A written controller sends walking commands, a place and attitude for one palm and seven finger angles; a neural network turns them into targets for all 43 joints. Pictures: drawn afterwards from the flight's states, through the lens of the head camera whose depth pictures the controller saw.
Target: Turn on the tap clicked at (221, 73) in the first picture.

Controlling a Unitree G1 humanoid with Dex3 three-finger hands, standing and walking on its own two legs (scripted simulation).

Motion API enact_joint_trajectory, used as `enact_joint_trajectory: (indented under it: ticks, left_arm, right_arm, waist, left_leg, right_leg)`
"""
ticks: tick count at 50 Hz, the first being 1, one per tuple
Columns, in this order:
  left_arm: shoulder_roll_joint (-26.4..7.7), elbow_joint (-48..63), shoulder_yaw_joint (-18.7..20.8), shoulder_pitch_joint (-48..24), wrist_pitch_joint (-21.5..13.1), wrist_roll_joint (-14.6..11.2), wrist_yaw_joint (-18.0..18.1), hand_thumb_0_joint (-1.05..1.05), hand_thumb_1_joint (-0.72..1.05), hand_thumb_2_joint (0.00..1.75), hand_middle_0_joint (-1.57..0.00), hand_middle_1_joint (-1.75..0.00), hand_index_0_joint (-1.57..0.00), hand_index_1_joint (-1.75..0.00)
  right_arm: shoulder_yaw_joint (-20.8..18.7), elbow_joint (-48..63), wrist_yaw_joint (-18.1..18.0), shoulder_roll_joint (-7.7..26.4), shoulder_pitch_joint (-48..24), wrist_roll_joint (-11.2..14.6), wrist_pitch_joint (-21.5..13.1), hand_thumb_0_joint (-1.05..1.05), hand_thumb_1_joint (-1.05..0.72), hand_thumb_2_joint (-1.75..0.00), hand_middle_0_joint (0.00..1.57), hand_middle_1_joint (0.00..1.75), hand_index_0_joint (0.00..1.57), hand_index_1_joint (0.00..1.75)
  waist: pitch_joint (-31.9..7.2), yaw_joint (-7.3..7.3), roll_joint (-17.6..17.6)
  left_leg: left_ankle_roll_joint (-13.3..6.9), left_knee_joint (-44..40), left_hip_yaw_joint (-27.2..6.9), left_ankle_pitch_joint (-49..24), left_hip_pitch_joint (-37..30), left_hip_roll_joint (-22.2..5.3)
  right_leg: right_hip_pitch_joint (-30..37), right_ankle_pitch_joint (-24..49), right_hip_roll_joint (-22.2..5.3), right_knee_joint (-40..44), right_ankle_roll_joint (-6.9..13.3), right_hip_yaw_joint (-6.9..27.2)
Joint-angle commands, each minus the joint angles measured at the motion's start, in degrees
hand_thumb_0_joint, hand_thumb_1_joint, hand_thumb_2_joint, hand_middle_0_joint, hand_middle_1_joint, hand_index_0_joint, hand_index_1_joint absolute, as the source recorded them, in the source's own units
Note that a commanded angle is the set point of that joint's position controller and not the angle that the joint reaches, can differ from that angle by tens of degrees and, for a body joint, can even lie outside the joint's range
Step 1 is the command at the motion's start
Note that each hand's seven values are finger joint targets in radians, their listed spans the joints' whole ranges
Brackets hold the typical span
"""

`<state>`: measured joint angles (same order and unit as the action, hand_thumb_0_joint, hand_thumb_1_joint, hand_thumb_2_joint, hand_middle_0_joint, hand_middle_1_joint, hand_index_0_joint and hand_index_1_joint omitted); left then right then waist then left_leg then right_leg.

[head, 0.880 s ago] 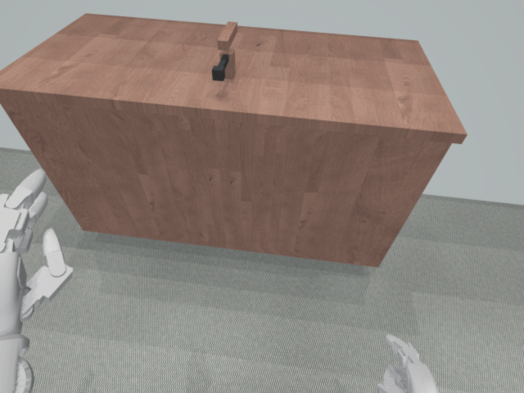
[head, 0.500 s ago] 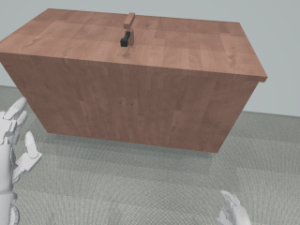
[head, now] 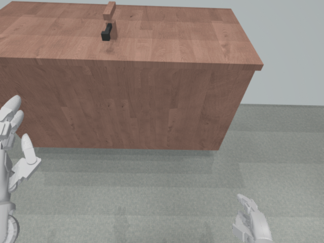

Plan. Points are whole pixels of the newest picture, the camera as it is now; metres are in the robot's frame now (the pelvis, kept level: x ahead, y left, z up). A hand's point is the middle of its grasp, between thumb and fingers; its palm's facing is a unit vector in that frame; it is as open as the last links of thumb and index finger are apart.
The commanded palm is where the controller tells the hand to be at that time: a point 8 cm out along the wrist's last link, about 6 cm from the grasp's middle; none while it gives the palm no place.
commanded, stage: turn to face it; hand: left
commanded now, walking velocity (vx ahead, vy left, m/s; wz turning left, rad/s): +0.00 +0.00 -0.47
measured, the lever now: (105, 36) +0.81 +0.29 +0.10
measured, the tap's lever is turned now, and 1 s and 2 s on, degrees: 0 0 0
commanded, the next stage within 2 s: take the last steps up to it in 0.66 s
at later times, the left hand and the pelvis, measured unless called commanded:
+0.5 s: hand (63, 159) +0.23 +0.20 +0.16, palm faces +0.34 -0.84 -0.41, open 7.4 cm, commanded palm +0.17 +0.25 +0.19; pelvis -0.02 -0.01 -0.02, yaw -6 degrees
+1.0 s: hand (101, 153) +0.24 +0.14 +0.17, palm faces +0.12 -0.91 -0.41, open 7.4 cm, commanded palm +0.19 +0.21 +0.19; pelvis -0.04 -0.02 +0.00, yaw -15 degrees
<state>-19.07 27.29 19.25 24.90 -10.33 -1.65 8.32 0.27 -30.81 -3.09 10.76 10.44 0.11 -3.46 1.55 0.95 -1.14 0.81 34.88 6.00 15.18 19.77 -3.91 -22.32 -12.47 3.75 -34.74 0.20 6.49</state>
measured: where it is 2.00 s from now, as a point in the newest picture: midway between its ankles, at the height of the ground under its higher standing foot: outside the picture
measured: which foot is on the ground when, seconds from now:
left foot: down 0.00-0.92, up 0.94-1.00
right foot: down 0.00-1.00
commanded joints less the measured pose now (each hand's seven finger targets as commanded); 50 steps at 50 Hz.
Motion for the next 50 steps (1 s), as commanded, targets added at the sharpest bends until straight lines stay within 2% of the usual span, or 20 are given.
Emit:
enact_joint_trajectory:
  ticks: [1, 10, 16, 19, 21, 22, 23, 24, 26, 31, 33, 35, 37, 39, 42, 44, 46, 47, 48, 50]
  left_arm:
    - [-10.97, 13.27, 8.86, -1.26, -4.07, -0.71, 1.26, 0.0, 0.9, 0.9, -0.2, -0.3, -0.2, -0.3]
    - [-10.56, 12.41, 9.07, -0.5, -5.0, -0.82, 1.15, 0.0, 0.9, 0.9, -0.2, -0.3, -0.2, -0.3]
    - [-10.55, 12.37, 9.64, -0.68, -5.15, -1.23, 0.82, 0.0, 0.9, 0.9, -0.2, -0.3, -0.2, -0.3]
    - [-9.75, 12.81, 8.36, -2.77, -5.32, -1.05, 0.7, 0.0, 0.9, 0.9, -0.2, -0.3, -0.2, -0.3]
    - [-10.54, 12.79, 7.96, -6.68, -5.03, -0.51, 0.7, 0.0, 0.9, 0.9, -0.2, -0.3, -0.2, -0.3]
    - [-11.19, 12.35, 7.74, -8.44, -4.86, -0.4, 0.85, 0.0, 0.9, 0.9, -0.2, -0.3, -0.2, -0.3]
    - [-11.96, 10.09, 8.71, -6.36, -4.21, -0.47, 1.03, 0.0, 0.9, 0.9, -0.2, -0.3, -0.2, -0.3]
    - [-12.51, 10.77, 8.77, -5.93, -4.15, -0.23, 1.14, 0.0, 0.9, 0.9, -0.2, -0.3, -0.2, -0.3]
    - [-12.87, 13.41, 9.67, -5.65, -5.22, -0.18, 1.33, 0.0, 0.9, 0.9, -0.2, -0.3, -0.2, -0.3]
    - [-10.76, 11.55, 9.49, 0.27, -6.36, -0.34, 0.48, 0.0, 0.9, 0.9, -0.2, -0.3, -0.2, -0.3]
    - [-11.58, 14.01, 10.04, -2.51, -7.08, -0.49, 0.23, 0.0, 0.9, 0.9, -0.2, -0.3, -0.2, -0.3]
    - [-10.29, 11.06, 9.36, -0.3, -6.54, -0.25, -0.02, 0.0, 0.9, 0.9, -0.2, -0.3, -0.2, -0.3]
    - [-7.82, 10.77, 5.6, -1.41, -6.26, 0.23, -0.53, 0.0, 0.9, 0.9, -0.2, -0.3, -0.2, -0.3]
    - [-6.4, 8.88, 3.4, -1.33, -5.13, 0.57, -0.19, 0.0, 0.9, 0.9, -0.2, -0.3, -0.2, -0.3]
    - [-8.59, 11.08, 3.43, -6.49, -4.69, 1.63, 0.94, 0.0, 0.9, 0.9, -0.2, -0.3, -0.2, -0.3]
    - [-10.76, 10.15, 5.11, -6.74, -4.84, 2.15, 1.55, 0.0, 0.9, 0.9, -0.2, -0.3, -0.2, -0.3]
    - [-14.62, 9.72, 9.05, -5.31, -5.19, 1.85, 2.33, 0.0, 0.9, 0.9, -0.2, -0.3, -0.2, -0.3]
    - [-15.09, 9.09, 9.53, -2.64, -5.11, 1.23, 2.27, 0.0, 0.9, 0.9, -0.2, -0.3, -0.2, -0.3]
    - [-15.06, 9.4, 10.02, -0.38, -5.19, 1.06, 2.33, 0.0, 0.9, 0.9, -0.2, -0.3, -0.2, -0.3]
    - [-14.05, 11.13, 10.8, 3.42, -6.2, 0.93, 1.98, 0.0, 0.9, 0.9, -0.2, -0.3, -0.2, -0.3]
  right_arm:
    - [-3.01, 8.91, -0.73, 7.02, -4.0, 0.15, -1.83, 0.0, -0.9, -0.9, 0.2, 0.3, 0.2, 0.3]
    - [-3.11, 8.09, -0.65, 6.8, -3.13, 0.21, -1.63, 0.0, -0.9, -0.9, 0.2, 0.3, 0.2, 0.3]
    - [-3.01, 8.35, -1.65, 7.35, -3.61, 0.89, -2.89, 0.0, -0.9, -0.9, 0.2, 0.3, 0.2, 0.3]
    - [-2.71, 7.57, -1.1, 7.29, -1.87, 0.81, -4.19, 0.0, -0.9, -0.9, 0.2, 0.3, 0.2, 0.3]
    - [-3.17, 7.74, -0.66, 7.33, -1.86, 1.01, -4.61, 0.0, -0.9, -0.9, 0.2, 0.3, 0.2, 0.3]
    - [-3.24, 7.92, -0.74, 6.64, -2.0, 0.58, -4.73, 0.0, -0.9, -0.9, 0.2, 0.3, 0.2, 0.3]
    - [-3.58, 6.61, -0.48, 6.5, -1.3, 0.01, -4.57, 0.0, -0.9, -0.9, 0.2, 0.3, 0.2, 0.3]
    - [-2.97, 5.93, 0.17, 5.81, -1.71, -0.41, -4.05, 0.0, -0.9, -0.9, 0.2, 0.3, 0.2, 0.3]
    - [-2.23, 4.99, 1.08, 5.67, -2.79, -0.39, -3.01, 0.0, -0.9, -0.9, 0.2, 0.3, 0.2, 0.3]
    - [-2.04, 6.01, 0.7, 5.72, -2.79, -0.22, -1.38, 0.0, -0.9, -0.9, 0.2, 0.3, 0.2, 0.3]
    - [-3.02, 7.65, -0.07, 8.27, -3.39, 0.02, -1.66, 0.0, -0.9, -0.9, 0.2, 0.3, 0.2, 0.3]
    - [-2.95, 7.12, -0.27, 6.49, -2.77, 0.04, -2.55, 0.0, -0.9, -0.9, 0.2, 0.3, 0.2, 0.3]
    - [-3.28, 5.84, 0.27, 7.25, -1.66, 0.51, -3.72, 0.0, -0.9, -0.9, 0.2, 0.3, 0.2, 0.3]
    - [-3.4, 4.98, 0.39, 8.49, -0.75, 0.76, -4.16, 0.0, -0.9, -0.9, 0.2, 0.3, 0.2, 0.3]
    - [-2.68, 4.87, -0.3, 8.82, -2.13, 0.58, -4.76, 0.0, -0.9, -0.9, 0.2, 0.3, 0.2, 0.3]
    - [-2.53, 4.45, -0.93, 8.39, -2.4, 0.11, -4.37, 0.0, -0.9, -0.9, 0.2, 0.3, 0.2, 0.3]
    - [-2.31, 4.96, -0.96, 7.49, -3.35, -0.37, -3.87, 0.0, -0.9, -0.9, 0.2, 0.3, 0.2, 0.3]
    - [-3.34, 4.56, -0.75, 7.72, -3.76, -0.02, -3.51, 0.0, -0.9, -0.9, 0.2, 0.3, 0.2, 0.3]
    - [-3.16, 4.24, -0.74, 7.74, -3.88, -0.2, -3.07, 0.0, -0.9, -0.9, 0.2, 0.3, 0.2, 0.3]
    - [-2.21, 3.06, -0.44, 6.57, -3.03, -0.45, -1.74, 0.0, -0.9, -0.9, 0.2, 0.3, 0.2, 0.3]
  waist:
    - [-8.02, 0.21, 2.71]
    - [-7.63, -0.34, 0.01]
    - [-8.13, 0.44, 10.14]
    - [-6.82, 0.75, 10.13]
    - [-5.25, 0.34, -2.66]
    - [-4.03, -0.27, -12.94]
    - [-4.45, -0.04, -15.36]
    - [-4.32, 0.15, -13.19]
    - [-9.08, -0.36, -8.84]
    - [-12.53, -0.96, -4.4]
    - [-10.26, -0.18, 9.66]
    - [-7.58, -0.65, 17.31]
    - [-4.16, -0.83, 9.61]
    - [-3.82, -1.26, 11.41]
    - [-4.82, -1.84, 14.17]
    - [-6.05, -2.22, 7.51]
    - [-6.6, -1.52, -5.86]
    - [-7.54, 0.05, -10.49]
    - [-5.47, -0.46, -8.89]
    - [-5.81, -1.35, -3.55]
  left_leg:
    - [-1.46, -4.76, -5.3, 6.64, -2.62, -4.69]
    - [-1.54, -3.3, -4.44, 9.38, -6.5, -3.81]
    - [-5.38, -10.7, -9.28, 8.5, -2.21, -13.53]
    - [-5.86, -7.57, -5.6, 1.86, 0.97, -15.47]
    - [-1.4, 4.98, 1.33, 11.06, 3.9, -6.52]
    - [1.07, 14.12, 2.62, 18.9, 3.9, 0.77]
    - [1.65, 22.81, -0.76, 19.12, 3.74, 3.58]
    - [1.72, 27.91, -4.21, 17.94, 6.81, 3.02]
    - [1.74, 24.2, -7.69, 15.13, 6.95, 2.36]
    - [-0.45, -10.31, -2.18, 5.21, -10.59, 3.28]
    - [-5.82, -17.16, -15.86, -4.66, -16.23, -11.33]
    - [-11.72, -19.82, -21.08, -6.12, -8.09, -20.37]
    - [-11.12, -14.95, -13.0, -16.95, -9.62, -18.53]
    - [-7.53, -12.09, -5.4, -22.0, -8.67, -14.1]
    - [-5.09, -8.25, -2.97, -9.65, -5.92, -9.73]
    - [-3.48, -1.63, -1.33, 1.36, 1.59, -6.28]
    - [-0.66, 14.5, 0.62, 16.59, 13.41, 2.18]
    - [-0.64, 24.38, -3.7, 17.48, 15.35, 1.33]
    - [-0.54, 29.13, -7.02, 14.23, 17.63, 0.41]
    - [-0.06, 27.82, -7.53, 9.56, 16.51, -1.34]
  right_leg:
    - [-1.25, 1.57, -5.29, 3.51, 1.67, 6.53]
    - [-7.07, -2.21, -5.79, 5.83, 2.43, 11.0]
    - [-4.44, -5.18, -1.87, -11.1, -0.67, 1.39]
    - [-0.04, -8.83, -3.42, -11.25, -1.35, -2.97]
    - [0.42, 1.37, -6.51, -0.04, 1.58, 5.72]
    - [-5.69, -0.02, -12.56, 9.69, 4.38, 19.02]
    - [-7.37, -6.82, -17.03, 18.65, 7.56, 30.34]
    - [-3.75, -8.44, -18.9, 20.45, 10.3, 33.79]
    - [3.5, -2.4, -17.25, 15.91, 11.26, 27.42]
    - [2.45, 1.62, -9.21, 10.44, 4.66, 14.01]
    - [-6.78, -2.64, -1.03, -4.15, -0.83, 4.6]
    - [-10.35, -14.04, -1.71, -26.29, -2.59, -3.65]
    - [-12.85, -12.85, -4.11, -26.06, -2.56, -4.25]
    - [-5.9, -11.42, -3.81, -14.02, -2.41, -9.43]
    - [6.33, -7.13, -2.05, 3.26, -1.75, -15.2]
    - [16.16, -1.9, -6.64, 9.64, 1.14, -9.34]
    - [18.69, -2.84, -22.96, 16.47, 9.51, 15.56]
    - [18.69, -11.84, -26.23, 20.23, 11.32, 23.22]
    - [16.81, -14.71, -26.72, 21.06, 12.39, 23.66]
    - [14.98, -8.3, -24.53, 19.65, 11.51, 12.87]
